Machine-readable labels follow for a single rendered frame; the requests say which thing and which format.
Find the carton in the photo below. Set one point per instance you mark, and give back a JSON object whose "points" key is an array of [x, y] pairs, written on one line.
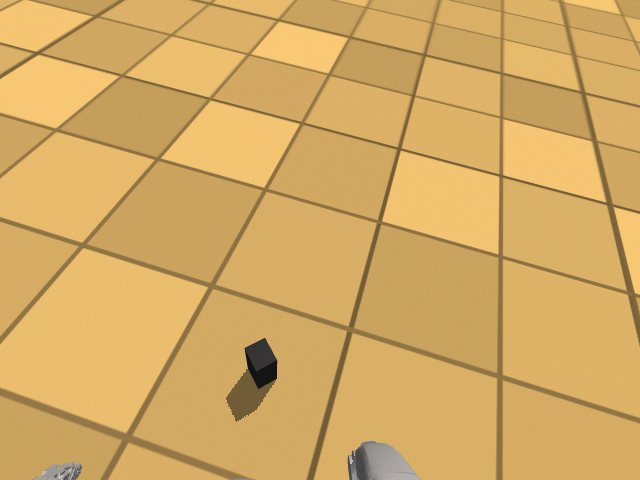
{"points": [[261, 362]]}

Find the left robot hand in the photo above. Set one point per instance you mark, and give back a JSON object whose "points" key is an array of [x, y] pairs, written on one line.
{"points": [[67, 471]]}

